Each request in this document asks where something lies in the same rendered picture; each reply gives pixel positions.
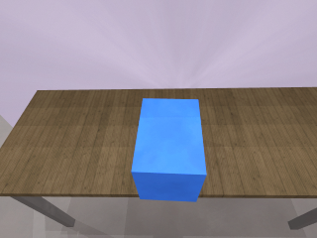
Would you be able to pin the carton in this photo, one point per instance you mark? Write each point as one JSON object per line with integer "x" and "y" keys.
{"x": 169, "y": 160}

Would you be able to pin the table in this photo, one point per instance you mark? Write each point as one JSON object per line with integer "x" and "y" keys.
{"x": 259, "y": 142}

